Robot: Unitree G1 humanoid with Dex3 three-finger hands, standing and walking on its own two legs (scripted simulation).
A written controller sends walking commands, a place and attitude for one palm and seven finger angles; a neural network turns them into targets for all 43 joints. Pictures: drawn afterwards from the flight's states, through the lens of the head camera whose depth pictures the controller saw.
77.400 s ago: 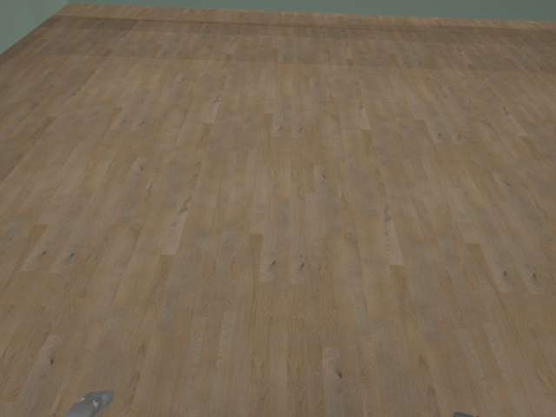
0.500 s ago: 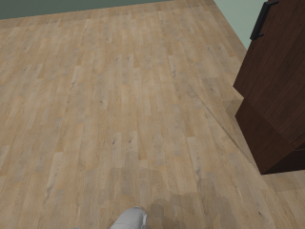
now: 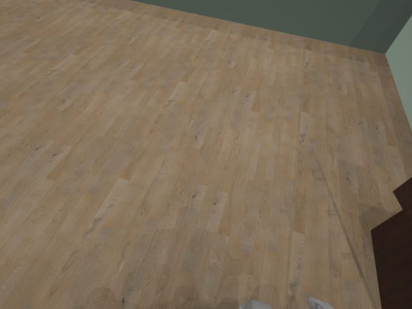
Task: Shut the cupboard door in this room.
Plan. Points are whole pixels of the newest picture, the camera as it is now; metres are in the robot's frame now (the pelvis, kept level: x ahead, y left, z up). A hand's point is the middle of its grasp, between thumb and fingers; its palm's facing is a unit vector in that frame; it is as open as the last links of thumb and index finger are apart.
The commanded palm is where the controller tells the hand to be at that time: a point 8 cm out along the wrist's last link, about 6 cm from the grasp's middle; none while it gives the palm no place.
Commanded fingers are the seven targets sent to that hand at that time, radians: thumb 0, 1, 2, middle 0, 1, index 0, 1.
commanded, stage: walk to a spot facing it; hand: left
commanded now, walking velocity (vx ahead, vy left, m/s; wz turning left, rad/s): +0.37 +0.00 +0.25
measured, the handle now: out of the picture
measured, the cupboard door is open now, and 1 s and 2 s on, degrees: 18 18 18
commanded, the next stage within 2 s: turn to face it in 0.64 s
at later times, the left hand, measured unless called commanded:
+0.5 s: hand (154, 242) +0.28 +0.14 -0.15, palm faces +0.18 -0.96 -0.22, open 7.2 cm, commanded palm none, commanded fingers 0.00 0.90 0.90 -0.20 -0.30 -0.20 -0.30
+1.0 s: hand (132, 237) +0.30 +0.20 -0.18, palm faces +0.35 -0.92 -0.19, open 7.4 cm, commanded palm none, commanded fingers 0.00 0.90 0.90 -0.20 -0.30 -0.20 -0.30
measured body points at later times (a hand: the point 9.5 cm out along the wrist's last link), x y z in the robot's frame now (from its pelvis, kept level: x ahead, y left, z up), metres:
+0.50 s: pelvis +0.21 -0.05 +0.01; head +0.25 -0.06 +0.45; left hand +0.27 +0.19 -0.13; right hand +0.21 -0.29 -0.16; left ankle +0.14 +0.08 -0.63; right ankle +0.25 -0.13 -0.73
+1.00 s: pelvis +0.35 +0.03 +0.00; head +0.38 +0.05 +0.44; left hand +0.28 +0.25 -0.16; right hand +0.56 -0.14 -0.13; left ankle +0.39 +0.12 -0.73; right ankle +0.36 -0.12 -0.68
